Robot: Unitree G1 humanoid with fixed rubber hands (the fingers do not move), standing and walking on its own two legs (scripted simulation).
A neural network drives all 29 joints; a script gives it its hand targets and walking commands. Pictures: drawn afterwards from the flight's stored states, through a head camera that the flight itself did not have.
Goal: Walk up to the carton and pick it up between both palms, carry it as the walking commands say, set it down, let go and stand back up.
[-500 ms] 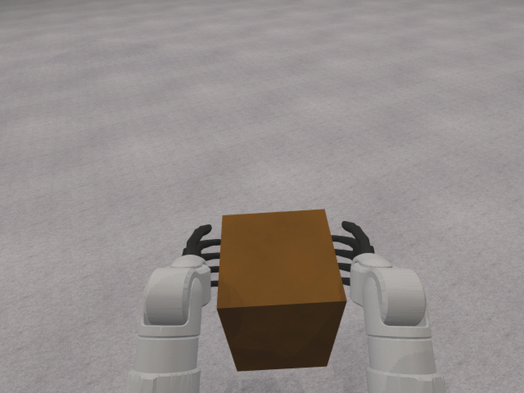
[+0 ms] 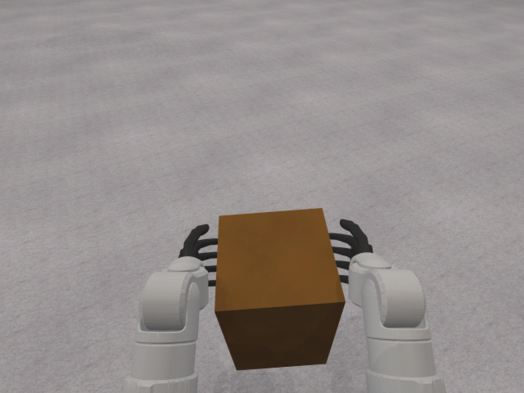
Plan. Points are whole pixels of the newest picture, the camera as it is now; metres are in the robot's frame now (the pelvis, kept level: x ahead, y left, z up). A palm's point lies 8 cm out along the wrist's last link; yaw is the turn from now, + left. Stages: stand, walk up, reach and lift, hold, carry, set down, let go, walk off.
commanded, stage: carry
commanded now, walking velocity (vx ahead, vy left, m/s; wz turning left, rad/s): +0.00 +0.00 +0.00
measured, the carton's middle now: (276, 295) +0.29 +0.00 +0.02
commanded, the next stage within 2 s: hold in 1.18 s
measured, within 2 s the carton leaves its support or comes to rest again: neither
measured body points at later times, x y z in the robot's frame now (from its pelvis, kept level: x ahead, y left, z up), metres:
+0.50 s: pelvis +0.01 +0.00 +0.00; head +0.00 +0.01 +0.45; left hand +0.31 +0.13 +0.08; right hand +0.32 -0.12 +0.09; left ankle +0.08 +0.12 -0.73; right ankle +0.06 -0.11 -0.73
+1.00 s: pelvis +0.03 +0.00 +0.00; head +0.02 +0.00 +0.45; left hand +0.33 +0.12 +0.08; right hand +0.34 -0.12 +0.09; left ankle +0.08 +0.12 -0.73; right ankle +0.06 -0.11 -0.73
